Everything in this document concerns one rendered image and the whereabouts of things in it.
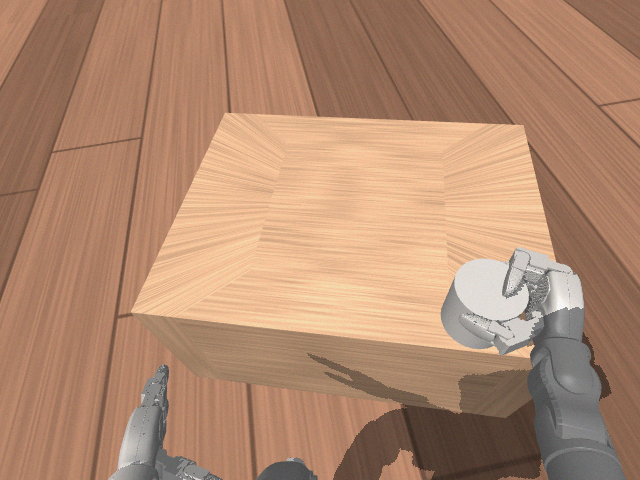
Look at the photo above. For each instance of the can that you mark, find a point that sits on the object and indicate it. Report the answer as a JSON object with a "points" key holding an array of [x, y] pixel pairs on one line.
{"points": [[477, 289]]}

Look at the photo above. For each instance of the left robot arm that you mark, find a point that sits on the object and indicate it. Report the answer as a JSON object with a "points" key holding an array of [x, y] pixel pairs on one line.
{"points": [[135, 472]]}

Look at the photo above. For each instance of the left robot hand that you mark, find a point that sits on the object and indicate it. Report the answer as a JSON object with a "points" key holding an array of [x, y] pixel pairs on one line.
{"points": [[144, 435]]}

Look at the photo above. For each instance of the right robot hand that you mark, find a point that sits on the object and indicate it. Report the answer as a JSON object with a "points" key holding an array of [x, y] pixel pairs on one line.
{"points": [[555, 307]]}

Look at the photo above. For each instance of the right robot arm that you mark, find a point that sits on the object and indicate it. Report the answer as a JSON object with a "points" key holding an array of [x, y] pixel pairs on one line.
{"points": [[570, 430]]}

